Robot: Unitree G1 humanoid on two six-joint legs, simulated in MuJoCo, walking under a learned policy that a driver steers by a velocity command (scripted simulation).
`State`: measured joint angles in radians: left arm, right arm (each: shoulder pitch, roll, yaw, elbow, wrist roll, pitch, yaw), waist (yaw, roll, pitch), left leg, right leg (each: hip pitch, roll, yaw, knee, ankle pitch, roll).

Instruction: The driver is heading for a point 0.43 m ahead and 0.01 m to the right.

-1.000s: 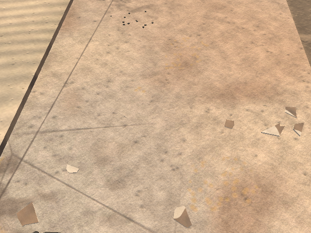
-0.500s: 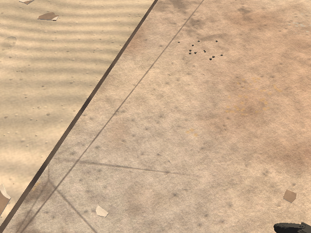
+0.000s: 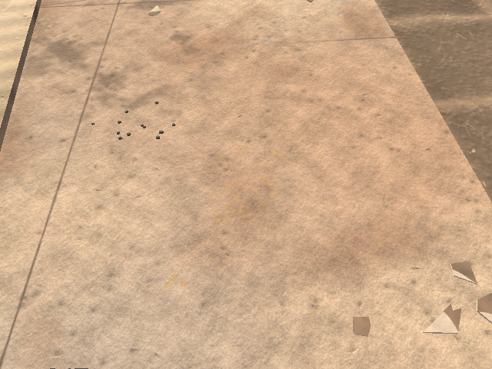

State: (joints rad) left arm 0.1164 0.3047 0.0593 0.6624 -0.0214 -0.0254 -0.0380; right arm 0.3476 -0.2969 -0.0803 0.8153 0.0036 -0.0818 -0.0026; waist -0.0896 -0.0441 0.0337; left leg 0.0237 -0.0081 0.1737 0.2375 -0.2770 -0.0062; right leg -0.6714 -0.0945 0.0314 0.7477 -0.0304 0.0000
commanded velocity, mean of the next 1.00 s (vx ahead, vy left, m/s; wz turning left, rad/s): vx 0.22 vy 0.00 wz -0.11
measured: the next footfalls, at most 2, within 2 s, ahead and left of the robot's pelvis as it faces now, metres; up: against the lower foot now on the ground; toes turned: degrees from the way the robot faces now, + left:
right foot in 0.12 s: +0.24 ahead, -0.14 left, +0.00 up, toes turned -7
left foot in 0.58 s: +0.45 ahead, +0.05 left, +0.00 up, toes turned -4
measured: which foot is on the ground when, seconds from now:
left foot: down 0.00-0.14, up 0.16-0.56, down 0.58-1.00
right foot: up 0.00-0.10, down 0.12-0.60, up 0.62-0.80, down 0.82-1.00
